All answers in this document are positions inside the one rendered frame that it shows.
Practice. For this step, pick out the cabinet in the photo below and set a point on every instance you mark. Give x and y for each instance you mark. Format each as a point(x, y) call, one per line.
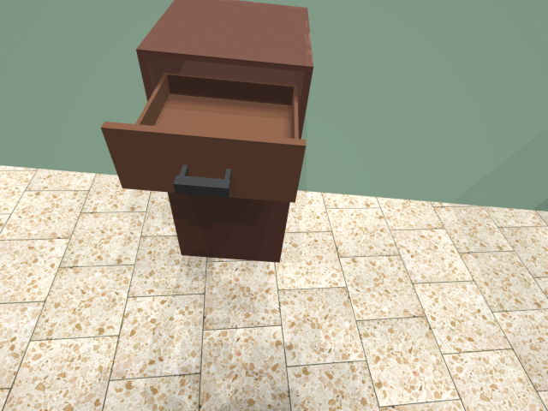
point(235, 40)

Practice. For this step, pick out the drawer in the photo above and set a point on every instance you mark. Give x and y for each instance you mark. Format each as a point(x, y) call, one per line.
point(213, 124)

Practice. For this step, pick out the handle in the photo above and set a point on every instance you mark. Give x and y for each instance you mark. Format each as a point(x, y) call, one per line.
point(201, 185)

